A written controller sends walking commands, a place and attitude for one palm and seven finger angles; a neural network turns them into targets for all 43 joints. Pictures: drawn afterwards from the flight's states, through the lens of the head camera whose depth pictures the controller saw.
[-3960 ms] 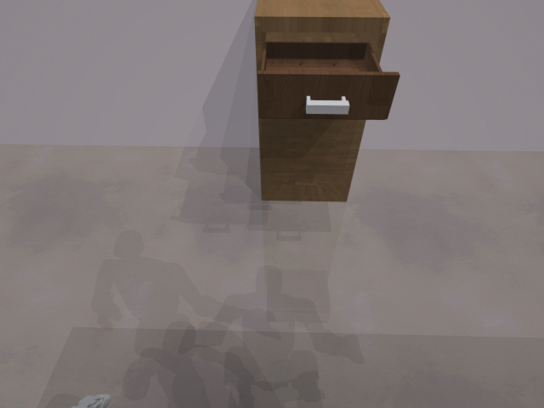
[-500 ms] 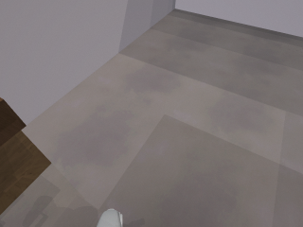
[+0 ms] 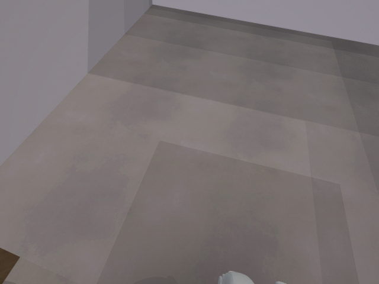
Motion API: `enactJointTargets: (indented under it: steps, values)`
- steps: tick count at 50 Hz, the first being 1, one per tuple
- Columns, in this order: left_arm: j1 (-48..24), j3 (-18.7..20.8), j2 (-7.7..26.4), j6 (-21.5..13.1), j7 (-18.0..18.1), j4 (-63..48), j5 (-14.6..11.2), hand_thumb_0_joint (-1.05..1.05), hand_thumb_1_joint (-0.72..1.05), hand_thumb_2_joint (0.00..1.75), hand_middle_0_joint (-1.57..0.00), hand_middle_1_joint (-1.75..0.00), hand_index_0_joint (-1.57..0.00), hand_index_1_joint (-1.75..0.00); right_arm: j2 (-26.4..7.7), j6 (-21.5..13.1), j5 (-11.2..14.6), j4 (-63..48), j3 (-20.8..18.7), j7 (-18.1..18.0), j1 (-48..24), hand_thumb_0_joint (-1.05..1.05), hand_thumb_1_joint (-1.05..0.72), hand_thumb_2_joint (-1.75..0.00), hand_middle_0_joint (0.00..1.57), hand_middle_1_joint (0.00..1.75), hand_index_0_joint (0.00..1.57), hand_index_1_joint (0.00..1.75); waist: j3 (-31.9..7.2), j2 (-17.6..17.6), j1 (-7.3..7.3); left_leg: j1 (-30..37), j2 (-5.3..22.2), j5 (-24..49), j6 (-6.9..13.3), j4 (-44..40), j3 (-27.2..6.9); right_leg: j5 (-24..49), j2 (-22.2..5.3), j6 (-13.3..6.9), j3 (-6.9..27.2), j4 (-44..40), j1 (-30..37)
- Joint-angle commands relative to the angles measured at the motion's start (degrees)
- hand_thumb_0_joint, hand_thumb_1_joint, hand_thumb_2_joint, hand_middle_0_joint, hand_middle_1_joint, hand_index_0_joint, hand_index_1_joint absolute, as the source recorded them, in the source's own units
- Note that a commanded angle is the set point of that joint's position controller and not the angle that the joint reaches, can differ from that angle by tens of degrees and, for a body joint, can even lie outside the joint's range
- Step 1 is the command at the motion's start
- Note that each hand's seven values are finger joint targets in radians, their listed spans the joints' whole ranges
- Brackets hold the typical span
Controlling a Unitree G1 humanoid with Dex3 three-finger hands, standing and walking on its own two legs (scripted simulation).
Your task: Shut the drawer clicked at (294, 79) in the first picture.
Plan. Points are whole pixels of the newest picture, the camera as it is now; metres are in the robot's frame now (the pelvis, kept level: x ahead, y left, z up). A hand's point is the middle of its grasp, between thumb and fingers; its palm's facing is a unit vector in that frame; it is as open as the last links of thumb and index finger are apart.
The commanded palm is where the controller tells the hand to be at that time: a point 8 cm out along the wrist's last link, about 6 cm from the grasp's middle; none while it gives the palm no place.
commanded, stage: walk to a spot facing it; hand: left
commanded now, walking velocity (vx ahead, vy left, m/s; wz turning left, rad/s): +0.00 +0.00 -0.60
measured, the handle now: out of the picture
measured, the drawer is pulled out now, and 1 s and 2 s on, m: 0.30 0.30 0.30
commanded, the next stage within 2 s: turn to face it in 1.48 s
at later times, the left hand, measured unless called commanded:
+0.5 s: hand (145, 270) +0.17 +0.12 -0.15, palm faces -0.27 -0.93 -0.25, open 7.4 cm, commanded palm none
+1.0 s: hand (129, 265) +0.18 +0.16 -0.17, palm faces -0.52 -0.83 -0.20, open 7.4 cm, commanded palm none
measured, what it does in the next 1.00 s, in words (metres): steps on the spot, turning right: right foot, then left foot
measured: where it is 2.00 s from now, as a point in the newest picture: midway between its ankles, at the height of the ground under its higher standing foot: outside the picture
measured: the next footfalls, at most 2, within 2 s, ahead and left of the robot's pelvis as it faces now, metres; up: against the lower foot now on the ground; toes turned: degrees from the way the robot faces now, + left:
right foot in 0.20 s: +0.06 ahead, -0.14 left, +0.00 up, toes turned -14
left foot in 0.68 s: +0.09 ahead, +0.09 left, +0.00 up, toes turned -22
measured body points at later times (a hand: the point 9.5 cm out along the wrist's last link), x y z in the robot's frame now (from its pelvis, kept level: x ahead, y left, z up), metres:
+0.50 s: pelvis +0.01 -0.04 +0.00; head +0.05 -0.07 +0.45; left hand +0.18 +0.17 -0.13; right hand +0.00 -0.30 -0.15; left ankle +0.05 +0.12 -0.68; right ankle +0.02 -0.13 -0.74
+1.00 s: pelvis +0.01 +0.02 +0.00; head +0.05 +0.02 +0.45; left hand +0.21 +0.20 -0.15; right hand -0.08 -0.22 -0.12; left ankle +0.05 +0.10 -0.74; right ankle -0.10 -0.10 -0.67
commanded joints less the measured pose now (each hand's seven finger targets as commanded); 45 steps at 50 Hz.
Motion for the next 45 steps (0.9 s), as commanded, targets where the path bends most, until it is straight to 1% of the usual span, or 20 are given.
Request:
enactJointTargets:
  steps: [1, 5, 7, 8, 9, 10, 11, 14, 17, 25, 28, 31, 32, 33, 34, 35, 37, 39, 42, 45]
  values:
    - [-1.99, 0.22, 0.2, -0.47, -0.5, -4.92, 0.12, 0.0, 0.9, 0.9, -0.2, -0.3, -0.2, -0.3, -11.33, -0.87, -0.44, -2.91, -3.84, 0.01, 2.95, 0.0, -0.9, -0.9, 0.2, 0.3, 0.2, 0.3, -2.74, 12.39, -3.29, 2.19, 13.56, 10.12, 5.85, -12.86, -5.8, 1.66, -1.32, 0.4, -1.89, -9.99, 1.03]
    - [-4.11, -0.18, 0.19, -1.64, -0.33, -6.0, 0.08, 0.0, 0.9, 0.9, -0.2, -0.3, -0.2, -0.3, -13.36, -0.6, -0.72, -2.03, -4.88, 0.49, 4.22, 0.0, -0.9, -0.9, 0.2, 0.3, 0.2, 0.3, -4.97, 13.13, -4.05, 4.36, 15.49, 15.28, 5.61, -7.56, -4.47, 0.77, -0.07, -0.93, -3.5, -20.87, 6.43]
    - [-1.99, -0.17, 1.53, -2.34, -0.07, -5.65, 0.22, 0.0, 0.9, 0.9, -0.2, -0.3, -0.2, -0.3, -13.42, -0.2, -0.65, -1.92, -5.0, 0.75, 4.45, 0.0, -0.9, -0.9, 0.2, 0.3, 0.2, 0.3, -6.54, 10.92, -2.64, 3.1, 14.38, 14.92, 2.79, -0.8, -1.88, 5.49, 1.49, -2.1, -4.71, -29.09, 13.03]
    - [0.9, 0.3, 3.45, -2.99, 0.21, -4.84, 0.3, 0.0, 0.9, 0.9, -0.2, -0.3, -0.2, -0.3, -12.71, 0.0, -0.49, -2.11, -4.8, 0.95, 5.26, 0.0, -0.9, -0.9, 0.2, 0.3, 0.2, 0.3, -8.35, 6.58, -0.82, -1.62, 12.46, 11.81, -0.37, 8.15, 0.63, 11.67, 0.77, -3.28, -3.28, -36.12, 21.21]
    - [4.42, 1.47, 10.62, -3.93, 0.95, -4.01, 0.93, 0.0, 0.9, 0.9, -0.2, -0.3, -0.2, -0.3, -8.91, 0.39, -0.08, -3.7, -3.68, 1.48, 5.86, 0.0, -0.9, -0.9, 0.2, 0.3, 0.2, 0.3, -9.69, -12.3, 1.24, -15.38, 5.59, -10.1, -4.15, 22.18, 2.79, 23.11, -11.63, -8.02, 14.76, -43.7, 30.28]
    - [6.74, 2.31, 15.69, -3.87, 1.75, -3.56, 0.02, 0.0, 0.9, 0.9, -0.2, -0.3, -0.2, -0.3, -7.42, 0.86, -0.14, -6.22, -2.81, 1.24, 2.98, 0.0, -0.9, -0.9, 0.2, 0.3, 0.2, 0.3, -10.74, -18.25, 2.57, -23.16, -0.15, -24.38, -5.61, 34.57, -4.99, 39.83, -21.01, -14.23, 28.12, -44.79, 28.99]
    - [6.41, 2.19, 14.84, -3.41, 2.29, -3.58, -0.37, 0.0, 0.9, 0.9, -0.2, -0.3, -0.2, -0.3, -9.09, 1.31, 0.2, -6.16, -3.16, 0.59, 2.57, 0.0, -0.9, -0.9, 0.2, 0.3, 0.2, 0.3, -10.47, -12.24, 2.09, -22.81, 0.69, -21.84, -4.53, 38.99, -11.79, 37.15, -20.23, -16.38, 23.39, -44.39, 26.7]
    - [-3.57, 0.77, 9.2, -3.36, 2.5, -5.64, -0.49, 0.0, 0.9, 0.9, -0.2, -0.3, -0.2, -0.3, -10.24, 1.63, -0.27, -3.99, -3.51, 0.53, 2.28, 0.0, -0.9, -0.9, 0.2, 0.3, 0.2, 0.3, -6.28, -9.59, -1.78, -21.57, 1.15, -9.87, -5.39, 39.85, -13.76, 28.47, -11.39, -13.08, 16.94, -44.84, 19.82]
    - [-5.44, 0.36, 8.28, -3.81, 2.34, -5.98, -0.42, 0.0, 0.9, 0.9, -0.2, -0.3, -0.2, -0.3, -9.6, 1.87, -0.36, -2.1, -3.34, 0.46, 5.66, 0.0, -0.9, -0.9, 0.2, 0.3, 0.2, 0.3, -7.72, -6.99, -3.66, -18.09, -0.37, -5.65, -6.33, 35.38, -13.07, 31.69, -8.09, -12.05, 13.33, -44.13, 19.43]
    - [-1.1, 0.93, 9.46, -3.21, 2.02, -4.44, -0.04, 0.0, 0.9, 0.9, -0.2, -0.3, -0.2, -0.3, -8.31, 1.48, 0.13, -4.26, -2.95, -0.03, -0.38, 0.0, -0.9, -0.9, 0.2, 0.3, 0.2, 0.3, -8.67, -6.05, -0.59, -15.29, -4.06, -9.81, -6.12, 21.89, -13.54, 28.43, -7.93, -14.85, 23.02, -44.11, 21.81]
    - [-2.38, 1.22, 9.78, -2.79, 2.14, -4.83, 0.2, 0.0, 0.9, 0.9, -0.2, -0.3, -0.2, -0.3, -7.89, 1.08, 0.67, -4.67, -2.88, -0.33, 0.32, 0.0, -0.9, -0.9, 0.2, 0.3, 0.2, 0.3, -9.49, -7.66, -0.99, -10.37, -5.68, -11.44, -5.02, 15.04, -14.1, 30.48, -7.82, -14.85, 26.09, -43.16, 20.14]
    - [-5.15, 1.25, 9.24, -2.15, 1.96, -5.52, -0.14, 0.0, 0.9, 0.9, -0.2, -0.3, -0.2, -0.3, -7.97, 0.57, 0.97, -3.44, -3.0, -0.83, 5.36, 0.0, -0.9, -0.9, 0.2, 0.3, 0.2, 0.3, -10.01, -7.81, -3.53, -0.04, -7.32, -4.12, -3.77, 1.59, -13.6, 26.38, -4.86, -11.34, 26.79, -40.93, 14.0]
    - [-5.86, 0.86, 8.04, -1.99, 1.82, -5.6, -0.4, 0.0, 0.9, 0.9, -0.2, -0.3, -0.2, -0.3, -8.84, 0.17, 0.99, -2.63, -3.16, -1.07, 7.36, 0.0, -0.9, -0.9, 0.2, 0.3, 0.2, 0.3, -10.59, -5.22, -4.7, 6.81, -5.77, -0.18, -3.19, -5.18, -13.89, 22.22, -1.96, -8.71, 24.48, -38.21, 9.7]
    - [-5.19, 0.43, 4.85, -1.68, 1.55, -6.83, -0.92, 0.0, 0.9, 0.9, -0.2, -0.3, -0.2, -0.3, -12.62, -0.44, 0.51, -2.89, -3.68, -1.36, 8.53, 0.0, -0.9, -0.9, 0.2, 0.3, 0.2, 0.3, -11.18, 6.01, -5.28, 13.04, 4.31, -2.46, 0.02, -12.83, -24.59, 10.33, 4.77, -5.53, 18.7, -30.19, 1.14]
    - [-5.06, 0.12, 3.24, -1.68, 0.94, -7.77, -0.76, 0.0, 0.9, 0.9, -0.2, -0.3, -0.2, -0.3, -17.07, -0.17, -0.01, -4.64, -4.54, -1.11, 6.12, 0.0, -0.9, -0.9, 0.2, 0.3, 0.2, 0.3, -7.26, 19.22, -4.59, 10.73, 17.51, 0.73, 4.73, -17.46, -36.2, -8.39, 9.73, -2.22, 8.64, -15.55, -7.05]
    - [-5.23, 0.88, 5.48, -1.57, 0.81, -7.04, 0.17, 0.0, 0.9, 0.9, -0.2, -0.3, -0.2, -0.3, -16.61, 0.14, -0.3, -5.52, -4.08, -0.99, 3.61, 0.0, -0.9, -0.9, 0.2, 0.3, 0.2, 0.3, -4.44, 13.42, -4.26, 3.55, 20.0, 2.03, 7.73, -16.96, -35.06, -8.28, 5.96, -1.53, 8.07, -4.96, -5.33]
    - [-1.38, 1.89, 6.34, -0.9, 0.15, -4.12, 0.68, 0.0, 0.9, 0.9, -0.2, -0.3, -0.2, -0.3, -11.15, -0.55, -0.21, -6.72, -2.55, -1.41, -3.06, 0.0, -0.9, -0.9, 0.2, 0.3, 0.2, 0.3, -3.01, 11.46, -0.63, -0.89, 12.76, 7.7, 5.51, -15.35, -24.49, -1.01, 4.48, -0.3, 7.9, 3.45, -3.49]
    - [-0.61, 1.38, 4.84, -0.61, -0.42, -3.61, 0.38, 0.0, 0.9, 0.9, -0.2, -0.3, -0.2, -0.3, -11.19, -0.77, -0.34, -6.71, -2.58, -1.37, -2.72, 0.0, -0.9, -0.9, 0.2, 0.3, 0.2, 0.3, -3.25, 10.42, -0.7, 2.19, 8.98, 13.53, 5.16, -13.1, -16.84, 1.39, 4.26, 0.46, 5.81, 6.66, -4.23]
    - [-2.73, 0.8, 3.46, -0.52, -0.59, -3.82, 0.09, 0.0, 0.9, 0.9, -0.2, -0.3, -0.2, -0.3, -11.13, -0.71, -0.14, -4.98, -3.06, -1.26, 2.37, 0.0, -0.9, -0.9, 0.2, 0.3, 0.2, 0.3, -3.37, 10.75, -2.97, 7.21, 8.59, 18.17, 5.66, -11.28, -13.45, 1.76, 3.2, 1.25, 3.3, 3.12, -5.18]
    - [-5.18, 0.35, 2.51, -0.27, -0.61, -4.67, -0.07, 0.0, 0.9, 0.9, -0.2, -0.3, -0.2, -0.3, -11.92, -0.63, -0.21, -3.27, -3.65, -1.04, 5.72, 0.0, -0.9, -0.9, 0.2, 0.3, 0.2, 0.3, -3.25, 11.01, -4.37, 9.78, 10.64, 18.34, 6.86, -11.21, -13.72, -0.1, 1.69, 1.47, 1.92, -3.58, -4.22]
